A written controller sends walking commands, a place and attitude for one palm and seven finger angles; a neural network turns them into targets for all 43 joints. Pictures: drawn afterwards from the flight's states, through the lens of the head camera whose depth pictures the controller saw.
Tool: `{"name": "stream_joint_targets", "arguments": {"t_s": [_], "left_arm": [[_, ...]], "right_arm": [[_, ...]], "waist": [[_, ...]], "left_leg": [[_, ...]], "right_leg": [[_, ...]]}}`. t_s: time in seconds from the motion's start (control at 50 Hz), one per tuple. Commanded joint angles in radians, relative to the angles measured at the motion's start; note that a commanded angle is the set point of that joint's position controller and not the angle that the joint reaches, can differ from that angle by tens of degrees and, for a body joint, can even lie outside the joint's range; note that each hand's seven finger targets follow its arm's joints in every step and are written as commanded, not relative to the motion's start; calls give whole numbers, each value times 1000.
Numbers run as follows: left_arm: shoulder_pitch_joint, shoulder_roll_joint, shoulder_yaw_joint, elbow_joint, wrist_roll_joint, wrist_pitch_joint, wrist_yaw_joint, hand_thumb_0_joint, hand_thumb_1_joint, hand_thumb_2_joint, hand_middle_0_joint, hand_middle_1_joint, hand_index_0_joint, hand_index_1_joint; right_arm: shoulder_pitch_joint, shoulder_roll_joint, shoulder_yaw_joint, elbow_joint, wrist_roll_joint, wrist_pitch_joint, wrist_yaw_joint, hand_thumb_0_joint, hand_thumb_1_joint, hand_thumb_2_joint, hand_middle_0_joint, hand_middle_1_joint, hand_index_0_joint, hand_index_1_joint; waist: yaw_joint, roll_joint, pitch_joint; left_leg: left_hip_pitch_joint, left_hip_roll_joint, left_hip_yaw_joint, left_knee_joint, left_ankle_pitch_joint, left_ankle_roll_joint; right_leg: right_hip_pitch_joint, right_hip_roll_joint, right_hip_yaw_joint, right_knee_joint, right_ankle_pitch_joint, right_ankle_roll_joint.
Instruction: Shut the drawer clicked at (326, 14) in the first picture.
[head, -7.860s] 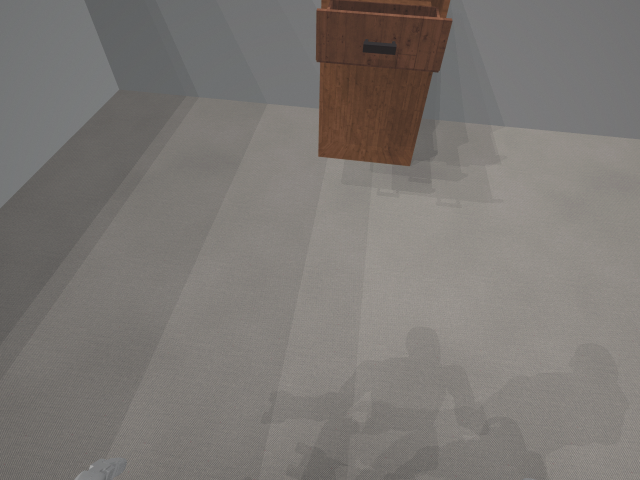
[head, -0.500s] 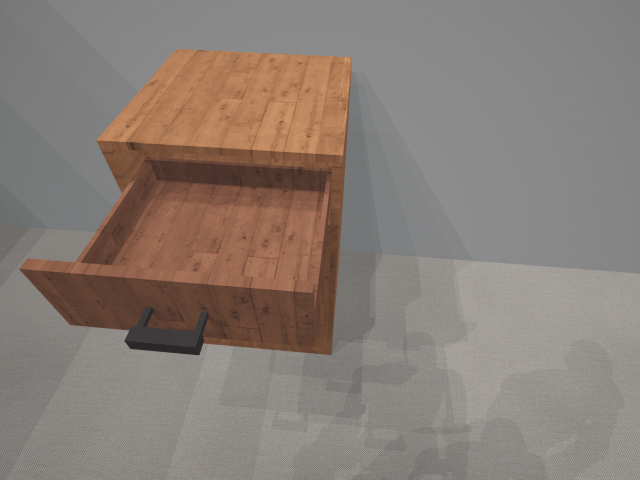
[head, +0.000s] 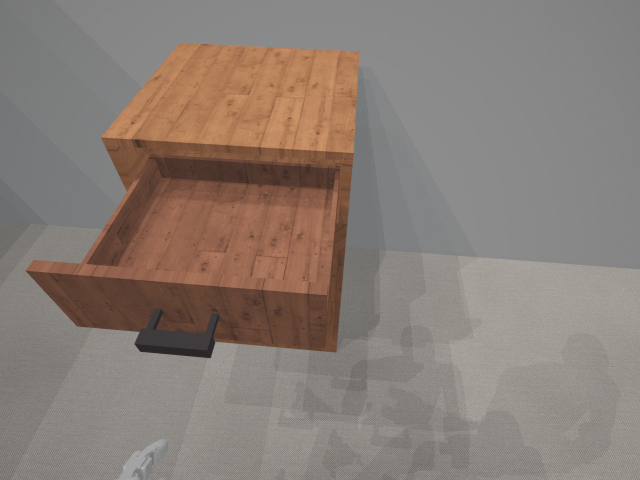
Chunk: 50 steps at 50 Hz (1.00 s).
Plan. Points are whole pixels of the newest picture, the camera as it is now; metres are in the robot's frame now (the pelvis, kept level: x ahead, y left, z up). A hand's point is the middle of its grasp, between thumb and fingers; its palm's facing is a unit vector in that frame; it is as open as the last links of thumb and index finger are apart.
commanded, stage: raise the hand and make a fist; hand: left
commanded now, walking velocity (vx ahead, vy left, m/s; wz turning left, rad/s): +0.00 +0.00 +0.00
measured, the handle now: (180, 330) +0.33 +0.23 -0.05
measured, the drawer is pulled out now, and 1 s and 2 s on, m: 0.30 0.30 0.30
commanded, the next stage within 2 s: bring the fist close to the handle in 1.78 s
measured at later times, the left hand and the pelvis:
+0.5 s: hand out of the picture +0.13 +0.17 -0.02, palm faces -0.01 -1.00 -0.09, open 4.9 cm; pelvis -0.05 -0.04 -0.08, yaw +2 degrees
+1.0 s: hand (159, 461) +0.14 +0.19 +0.01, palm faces -0.02 -1.00 -0.07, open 3.1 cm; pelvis -0.03 -0.01 -0.06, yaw +1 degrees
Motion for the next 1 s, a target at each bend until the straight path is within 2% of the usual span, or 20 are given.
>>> {"name": "stream_joint_targets", "arguments": {"t_s": [0.0, 0.04, 0.06, 0.1, 0.12, 0.14, 0.18, 0.24, 0.3, 0.32, 0.38, 0.42, 0.48, 0.52, 0.56, 0.64, 0.72, 0.82, 0.9, 0.98], "left_arm": [[33, 16, 60, -322, -53, -220, -75, 0, 900, 900, -340, -452, -340, -452], [245, -39, 66, -235, -74, -346, -178, 0, 900, 900, -380, -495, -380, -495], [297, -66, 55, -220, -96, -418, -243, 0, 900, 900, -400, -517, -400, -517], [281, 27, 156, -225, -121, -574, -367, 0, 900, 900, -440, -560, -440, -560], [286, 84, 209, -218, -120, -636, -421, 0, 900, 900, -460, -582, -460, -582], [284, 113, 236, -258, -132, -649, -451, 0, 900, 900, -480, -603, -480, -603], [204, 132, 255, -368, -174, -610, -474, 0, 900, 900, -520, -647, -520, -647], [5, 178, 282, -579, -216, -573, -442, 0, 900, 900, -580, -712, -580, -712], [-88, 174, 238, -717, -203, -597, -419, 0, 900, 900, -640, -777, -640, -777], [-168, 194, 228, -756, -195, -607, -423, 0, 900, 900, -660, -798, -660, -798], [-182, 188, 184, -649, -192, -575, -476, 0, 900, 900, -720, -863, -720, -863], [-190, 246, 239, -553, -202, -512, -509, 0, 900, 900, -760, -907, -760, -907], [-82, 259, 293, -544, -230, -404, -534, 0, 900, 900, -820, -972, -820, -972], [-16, 290, 380, -492, -251, -349, -512, 0, 900, 900, -860, -1015, -860, -1015], [21, 268, 390, -527, -263, -341, -488, 0, 900, 900, -900, -1058, -900, -1058], [61, 238, 367, -553, -251, -391, -448, 0, 900, 900, -980, -1145, -980, -1145], [70, 209, 307, -582, -247, -449, -456, 0, 900, 900, -1060, -1232, -1060, -1232], [2, 241, 304, -658, -238, -488, -447, 0, 900, 900, -1160, -1340, -1160, -1340], [44, 205, 261, -704, -219, -467, -419, 0, 900, 900, -1240, -1427, -1240, -1427], [107, 183, 239, -722, -197, -408, -392, 0, 900, 900, -1320, -1513, -1320, -1513]], "right_arm": [[-177, -188, -82, -302, -24, -154, 13, 0, -900, -900, 200, 300, 200, 300], [-208, -171, -97, -376, -23, -150, 43, 0, -900, -900, 200, 300, 200, 300], [-236, -169, -105, -409, -23, -143, 59, 0, -900, -900, 200, 300, 200, 300], [-269, -178, -124, -461, -21, -135, 82, 0, -900, -900, 200, 300, 200, 300], [-267, -180, -131, -476, -16, -129, 94, 0, -900, -900, 200, 300, 200, 300], [-284, -180, -130, -520, -11, -122, 96, 0, -900, -900, 200, 300, 200, 300], [-309, -179, -124, -591, 2, -104, 79, 0, -900, -900, 200, 300, 200, 300], [-271, -170, -112, -628, 5, -89, 45, 0, -900, -900, 200, 300, 200, 300], [-207, -159, -97, -607, 2, -97, 19, 0, -900, -900, 200, 300, 200, 300], [-196, -170, -89, -593, -1, -99, 11, 0, -900, -900, 200, 300, 200, 300], [-201, -175, -72, -553, 11, -119, -4, 0, -900, -900, 200, 300, 200, 300], [-215, -186, -65, -531, 21, -123, -15, 0, -900, -900, 200, 300, 200, 300], [-234, -173, -63, -557, 31, -117, -16, 0, -900, -900, 200, 300, 200, 300], [-264, -155, -65, -550, 29, -107, -19, 0, -900, -900, 200, 300, 200, 300], [-265, -139, -65, -555, 27, -101, -15, 0, -900, -900, 200, 300, 200, 300], [-258, -136, -71, -551, 20, -115, -7, 0, -900, -900, 200, 300, 200, 300], [-244, -153, -76, -551, 25, -143, -1, 0, -900, -900, 200, 300, 200, 300], [-214, -175, -75, -537, 27, -163, -8, 0, -900, -900, 200, 300, 200, 300], [-204, -170, -71, -549, 25, -168, 1, 0, -900, -900, 200, 300, 200, 300], [-210, -160, -70, -568, 26, -144, 14, 0, -900, -900, 200, 300, 200, 300]], "waist": [[-14, -77, -36], [44, -171, -95], [55, -195, -89], [62, -149, -121], [67, -55, -126], [81, -23, -180], [77, -20, -244], [38, 70, -288], [-19, 97, -315], [-50, 82, -319], [-71, 98, -242], [-65, 57, -237], [-6, 56, -327], [26, -8, -336], [39, -19, -330], [29, -56, -271], [4, -21, -227], [-8, 56, -232], [4, 96, -268], [13, 90, -257]], "left_leg": [[-146, 63, -108, 56, 240, -59], [-243, 52, -78, 148, 253, -66], [-311, 46, -64, 200, 219, -66], [-441, 31, -43, 299, 147, -68], [-464, 28, -37, 339, 136, -70], [-491, 18, -24, 364, 115, -58], [-534, 8, -10, 398, 41, -41], [-556, 14, -34, 455, -44, -27], [-521, 35, -57, 507, -2, -10], [-522, 42, -65, 529, -6, -4], [-552, 49, -79, 533, -56, -2], [-582, 50, -81, 536, -72, 1], [-546, 39, -75, 486, -11, -2], [-550, 40, -84, 464, 25, -8], [-551, 36, -81, 441, 37, -15], [-543, 37, -84, 404, 25, -16], [-510, 37, -83, 390, -17, -12], [-444, 42, -92, 364, -23, -9], [-371, 44, -103, 326, 34, -15], [-339, 49, -103, 303, 100, -21]], "right_leg": [[-191, 61, -92, 35, 74, -37], [-225, 71, -99, 139, 94, -42], [-268, 71, -92, 193, 107, -43], [-317, 62, -63, 292, 128, -54], [-334, 51, -34, 325, 138, -64], [-337, 50, -21, 354, 123, -63], [-354, 54, 7, 369, 42, -55], [-409, 56, 69, 344, -104, -46], [-426, 61, 81, 340, -47, -41], [-450, 66, 80, 347, -47, -38], [-481, 66, 88, 307, -116, -36], [-447, 60, 112, 272, -166, -31], [-320, 41, 118, 241, -114, -21], [-255, 34, 115, 234, -63, -12], [-230, 25, 109, 230, -36, -5], [-270, 33, 81, 227, -67, -9], [-333, 44, 70, 212, -156, -20], [-358, 56, 37, 226, -148, -33], [-336, 64, -18, 262, -38, -38], [-307, 69, -39, 260, 42, -37]]}}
